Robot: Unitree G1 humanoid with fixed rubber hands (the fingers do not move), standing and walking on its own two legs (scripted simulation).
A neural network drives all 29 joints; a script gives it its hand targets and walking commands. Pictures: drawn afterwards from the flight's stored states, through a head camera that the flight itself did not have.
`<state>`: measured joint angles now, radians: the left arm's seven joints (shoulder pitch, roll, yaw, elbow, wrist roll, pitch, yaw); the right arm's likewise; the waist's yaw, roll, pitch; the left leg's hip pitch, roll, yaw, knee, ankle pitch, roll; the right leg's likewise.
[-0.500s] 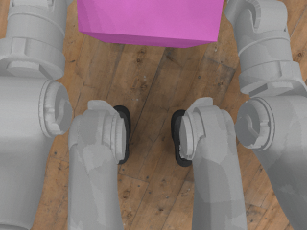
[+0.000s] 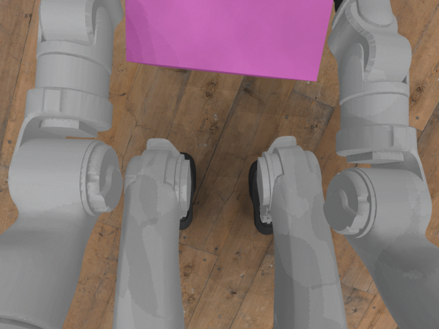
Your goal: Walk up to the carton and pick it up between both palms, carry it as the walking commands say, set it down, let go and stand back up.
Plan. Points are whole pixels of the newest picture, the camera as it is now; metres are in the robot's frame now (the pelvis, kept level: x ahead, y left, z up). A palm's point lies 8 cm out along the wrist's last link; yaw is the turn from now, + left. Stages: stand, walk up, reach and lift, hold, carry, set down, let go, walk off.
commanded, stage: reach and lift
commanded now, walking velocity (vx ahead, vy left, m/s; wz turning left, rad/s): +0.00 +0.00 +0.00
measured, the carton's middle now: out of the picture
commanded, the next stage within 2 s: none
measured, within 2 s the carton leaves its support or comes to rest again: neither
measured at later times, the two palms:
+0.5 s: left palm out of the picture +0.54 +0.14 -0.05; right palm out of the picture +0.52 -0.17 -0.04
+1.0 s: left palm out of the picture +0.52 +0.13 +0.02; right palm out of the picture +0.48 -0.17 +0.02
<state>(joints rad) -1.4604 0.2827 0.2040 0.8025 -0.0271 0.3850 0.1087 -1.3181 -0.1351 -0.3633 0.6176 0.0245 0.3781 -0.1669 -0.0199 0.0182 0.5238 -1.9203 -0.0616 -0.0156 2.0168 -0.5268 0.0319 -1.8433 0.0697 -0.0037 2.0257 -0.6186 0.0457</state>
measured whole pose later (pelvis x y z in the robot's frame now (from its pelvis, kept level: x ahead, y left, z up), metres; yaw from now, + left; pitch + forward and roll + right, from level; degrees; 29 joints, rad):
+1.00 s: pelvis -0.03 +0.00 +0.09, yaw +1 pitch +18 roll -2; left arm -1.33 0.20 0.27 0.68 0.06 0.49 0.09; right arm -1.21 -0.09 -0.40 0.51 -0.04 0.50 -0.13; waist -0.05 0.01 0.52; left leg -1.58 -0.06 -0.02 1.68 -0.41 0.03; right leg -1.52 0.07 0.02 1.70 -0.49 0.04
